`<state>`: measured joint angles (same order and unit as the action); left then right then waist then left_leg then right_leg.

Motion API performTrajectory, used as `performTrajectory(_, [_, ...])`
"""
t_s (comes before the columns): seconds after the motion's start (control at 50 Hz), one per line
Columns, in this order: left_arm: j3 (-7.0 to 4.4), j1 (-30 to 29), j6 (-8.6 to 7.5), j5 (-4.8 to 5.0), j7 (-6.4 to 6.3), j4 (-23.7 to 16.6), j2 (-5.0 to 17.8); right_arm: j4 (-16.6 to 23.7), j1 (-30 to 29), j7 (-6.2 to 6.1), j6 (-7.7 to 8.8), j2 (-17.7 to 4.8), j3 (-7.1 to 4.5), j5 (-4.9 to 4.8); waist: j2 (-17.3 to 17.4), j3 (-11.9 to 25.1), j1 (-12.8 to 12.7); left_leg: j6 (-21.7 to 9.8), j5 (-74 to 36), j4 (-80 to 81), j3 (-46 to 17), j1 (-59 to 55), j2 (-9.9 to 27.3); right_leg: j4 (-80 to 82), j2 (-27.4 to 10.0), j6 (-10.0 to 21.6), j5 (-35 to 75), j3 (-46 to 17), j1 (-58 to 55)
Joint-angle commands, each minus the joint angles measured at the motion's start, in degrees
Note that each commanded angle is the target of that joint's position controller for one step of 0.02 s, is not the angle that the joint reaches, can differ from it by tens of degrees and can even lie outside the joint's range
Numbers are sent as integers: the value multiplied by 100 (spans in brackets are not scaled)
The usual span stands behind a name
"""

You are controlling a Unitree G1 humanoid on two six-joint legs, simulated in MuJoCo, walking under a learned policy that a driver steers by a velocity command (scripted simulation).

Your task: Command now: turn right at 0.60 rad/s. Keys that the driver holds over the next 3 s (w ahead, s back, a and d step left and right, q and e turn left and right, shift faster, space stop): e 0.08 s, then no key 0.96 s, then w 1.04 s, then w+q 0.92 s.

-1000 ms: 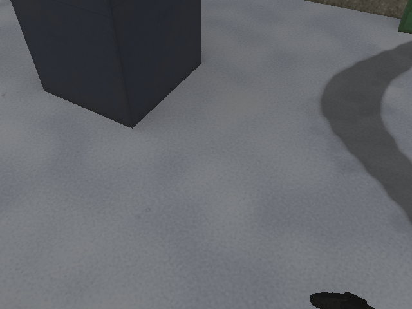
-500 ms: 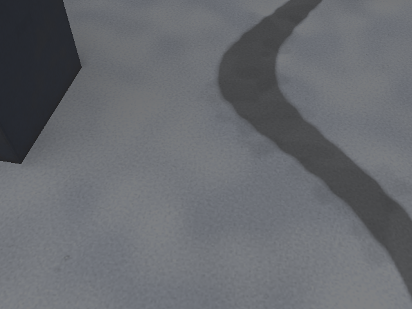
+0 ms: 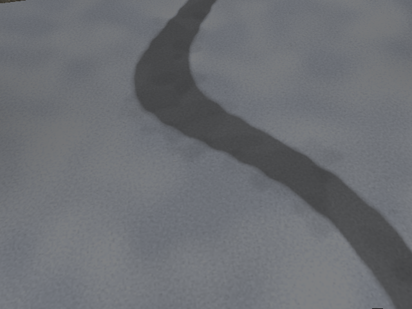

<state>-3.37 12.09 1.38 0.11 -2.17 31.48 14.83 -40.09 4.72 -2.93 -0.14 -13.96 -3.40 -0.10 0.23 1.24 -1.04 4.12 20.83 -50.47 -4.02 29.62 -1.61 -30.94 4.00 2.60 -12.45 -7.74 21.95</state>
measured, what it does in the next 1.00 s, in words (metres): steps on the spot: left foot, then right foot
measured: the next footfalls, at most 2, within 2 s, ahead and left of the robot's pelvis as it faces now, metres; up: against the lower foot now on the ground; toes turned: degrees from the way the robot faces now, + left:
left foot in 0.12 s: +0.05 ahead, +0.13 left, +0.00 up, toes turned -8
right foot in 0.48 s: +0.00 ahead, -0.11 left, +0.00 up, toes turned -7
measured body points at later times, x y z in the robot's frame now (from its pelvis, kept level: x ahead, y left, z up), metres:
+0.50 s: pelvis -0.01 +0.01 +0.00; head +0.00 +0.01 +0.45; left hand +0.20 +0.22 -0.09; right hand +0.08 -0.25 -0.11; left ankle +0.01 +0.14 -0.74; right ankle -0.04 -0.11 -0.74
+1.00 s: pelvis -0.02 -0.02 +0.00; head -0.01 -0.02 +0.45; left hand +0.15 +0.19 -0.11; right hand +0.03 -0.28 -0.13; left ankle +0.01 +0.14 -0.74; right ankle -0.04 -0.11 -0.74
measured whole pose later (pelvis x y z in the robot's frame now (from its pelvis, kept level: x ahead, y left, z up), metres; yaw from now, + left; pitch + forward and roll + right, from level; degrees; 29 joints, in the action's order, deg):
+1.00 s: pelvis -0.02 -0.02 +0.00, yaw -8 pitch -1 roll +0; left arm -1.4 12.7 -0.3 -0.8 -0.3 41.0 10.0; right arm -48.0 14.7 -3.1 0.9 -12.2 -1.8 0.7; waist 0.2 -0.6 0.6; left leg 3.7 14.6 -27.8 -1.5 12.4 3.4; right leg -28.9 2.3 2.4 -16.3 0.0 11.8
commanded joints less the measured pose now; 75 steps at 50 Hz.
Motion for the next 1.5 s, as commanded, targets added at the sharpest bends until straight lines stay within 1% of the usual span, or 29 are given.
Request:
performTrajectory(0.02, [-326, -106, -10, 44, -47, -430, 962, 415, -131, 60, 141, -455, -97, -73, -1019, 655, 9, -64, 172, 656, -97, -89, -72, 761, -1445, 1076, 1695, -1985, -1125])
performTrajectory(0.1, [-312, -436, 69, 195, 2, -420, 861, 287, 397, 120, 275, -426, -149, 7, -980, 685, 319, -278, -852, 2610, 159, -1265, -104, 305, -990, 691, 1887, -1894, -994])
performTrajectory(0.12, [-268, -367, 72, 149, -24, -448, 690, 270, 553, 141, 279, -643, -213, 37, -681, 823, 295, -473, -1542, 2809, -141, -2029, 450, -77, -788, 426, 1098, -1657, -499])
performTrajectory(0.14, [-144, -26, 39, 25, -33, -406, 242, 360, 464, 126, 208, -943, -255, 169, 733, 845, 19, -982, -2975, 2910, -1260, -2725, 1646, -1368, -41, 37, -1018, -757, 499])
performTrajectory(0.16, [-264, -198, -60, -13, -29, -566, 635, 373, 464, 150, 205, -1014, -289, 298, 1983, 475, 59, -2035, -3651, 3165, -2540, -2219, 2564, -2458, 399, -314, -2738, -157, 1427])
performTrajectory(0.18, [-403, -75, -83, -10, -28, -349, 1062, 545, 283, 155, 218, -783, -218, 255, 1299, 438, 100, -2241, -3251, 3192, -2359, -2116, 2509, -3566, 56, -537, -2463, -296, 1438])
performTrajectory(0.22, [-374, -35, -24, 64, -20, -71, 861, 641, -103, 104, 155, -493, -100, 66, 583, 198, -83, -1772, -2603, 3068, -1390, -1921, 1708, -4261, 47, -688, -1763, -207, 1490])
performTrajectory(0.36, [0, -616, -13, 40, 1, -149, 22, 511, 244, 28, 81, -433, 23, 7, 1009, 331, 258, -1619, -2316, 3110, -436, -2134, 1099, -1669, -439, -838, -1242, 634, 331])
performTrajectory(0.42, [-79, -503, -70, 89, 40, -106, 269, 381, 539, 72, 37, -725, -34, -39, 1119, 207, 296, -1751, -2348, 2983, -772, -2096, 1357, -255, -371, -657, -934, 853, -285])
performTrajectory(0.46, [-88, -224, -119, 15, 48, 38, 325, 240, 740, 98, 80, -614, 18, -128, 883, 148, 124, -1453, -2718, 2833, -720, -1792, 1281, 1159, -408, -356, 477, 723, -1169])
performTrajectory(0.48, [-123, -101, -127, -58, 6, -23, 577, 231, 819, 130, 171, -519, 64, -61, 573, 400, 142, -1091, -2396, 2656, -579, -1460, 1137, 1057, -850, -180, 1396, 212, -1843])
performTrajectory(0.5, [-178, -225, -120, -128, 17, -58, 918, 286, 987, 193, 263, -301, 134, 102, -470, 598, 438, -738, -1437, 2406, 35, -1081, 572, 508, -1308, 142, 2242, -152, -2092])
performTrajectory(0.52, [-89, -295, -118, -96, 89, -9, 466, 293, 765, 195, 289, -193, 185, 197, -1026, 674, 332, -443, -760, 2446, 263, -1472, 434, 673, -1381, 437, 1398, -297, -1473])
performTrajectory(0.54, [12, -470, -137, -95, 139, -72, 132, 311, 513, 198, 274, -303, 160, 194, -890, 444, 251, -317, -851, 2422, 275, -1544, 424, 804, -1265, 428, 811, -290, -1258])
performTrajectory(0.56, [22, -522, -135, -137, 156, -34, 99, 261, 481, 195, 265, -232, 164, 200, -754, 337, 254, -297, -975, 2429, 324, -1589, 399, 831, -1126, 315, 462, -194, -1122])
performTrajectory(0.62, [0, -366, -205, -96, 148, -3, 228, 164, 611, 167, 200, -321, 135, 139, -554, -18, 203, -386, -1244, 2522, 218, -1555, 452, 834, -981, 177, 470, -83, -931])
performTrajectory(1.04, [55, -20, -266, -79, 157, 728, 56, -671, 1133, -52, 164, -343, 30, 52, -73, -103, 158, -245, -1379, 2515, 193, -1773, 555, 899, -699, 168, 579, 166, -935])
performTrajectory(1.08, [4, 212, -230, -48, 128, 903, 174, -809, 1252, -65, 144, -283, 26, 10, -246, -83, 78, -282, -379, 2203, 511, -1603, 289, 1141, -676, 291, -1232, 51, -976])
performTrajectory(1.12, [-120, 548, -217, 29, 103, 1011, 574, -657, 906, -63, 201, -307, 2, -39, -787, -552, -153, -376, 411, 1363, 759, -521, 93, 1822, -1379, 770, -3237, -1060, -1032])
performTrajectory(1.16, [-185, 778, -327, 62, 67, 1105, 774, -435, 523, 21, 339, -289, 6, -107, -1080, -885, -263, -622, 643, 566, 368, 182, 393, 2311, -2098, 1211, -3414, -2096, -1080])
performTrajectory(1.22, [-169, 515, -497, 135, 73, 1072, 675, -428, 623, 205, 502, -328, -10, -179, -749, -740, -45, -935, 933, 363, 110, 464, 725, 2318, -2227, 1227, -2364, -1873, -1498])
performTrajectory(1.3, [-151, -12, -400, 242, 147, 1071, 597, -1105, 2004, 304, 566, -229, -33, -40, -285, -291, 715, -818, -962, 2111, 932, -2675, 0, 1464, -1225, 706, -1190, -200, 55])
performTrajectory(1.32, [-80, -151, -448, 156, 145, 972, 404, -1320, 2665, 312, 538, -370, -109, -76, -60, -136, 999, -837, -963, 2334, 652, -3415, 129, 656, -970, 550, -902, 72, 477])
performTrajectory(1.34, [77, -276, -503, 26, 187, 835, -92, -1360, 3239, 265, 531, -762, -172, -30, 1175, 97, 1126, -1170, 242, 3322, -1210, -3899, 1439, -1551, -374, 91, -1074, 824, 1144])
performTrajectory(1.36, [37, -87, -600, 165, 162, 652, -29, -1160, 3111, 312, 574, -1270, -232, -22, 1821, 27, 810, -2005, 1678, 4227, -3644, -3859, 2393, -2981, 34, -20, -1897, 569, 2244])
performTrajectory(1.38, [-24, -36, -664, 306, 153, 686, 314, -969, 2458, 313, 622, -1059, -166, 15, 1119, -453, 587, -2157, 2691, 4435, -3876, -3265, 2531, -3843, -455, 65, -1649, 175, 2706])
performTrajectory(1.4, [-51, -34, -712, 331, 171, 716, 447, -815, 1969, 321, 674, -844, -91, -17, 769, -785, 383, -1977, 2354, 4429, -3294, -2994, 2314, -4037, -723, 166, -1002, 163, 2889])
performTrajectory(1.44, [-102, 30, -728, 160, 179, 854, 475, -727, 1589, 377, 688, -640, 13, 13, 390, -730, 194, -1606, 872, 4451, -2008, -2794, 1745, -3667, -1016, 168, -163, 304, 2613])
performTrajectory(1.5, [-110, -42, -647, 110, 240, 923, 302, -917, 2068, 380, 651, -384, 125, 23, 458, -644, 283, -1482, -680, 4526, -959, -2846, 1321, -3320, -1054, -1, 582, 607, 2465])
Over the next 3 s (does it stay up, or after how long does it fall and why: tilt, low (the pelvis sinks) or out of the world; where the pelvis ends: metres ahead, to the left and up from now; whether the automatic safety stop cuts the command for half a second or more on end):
stays up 0.96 -0.03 0.00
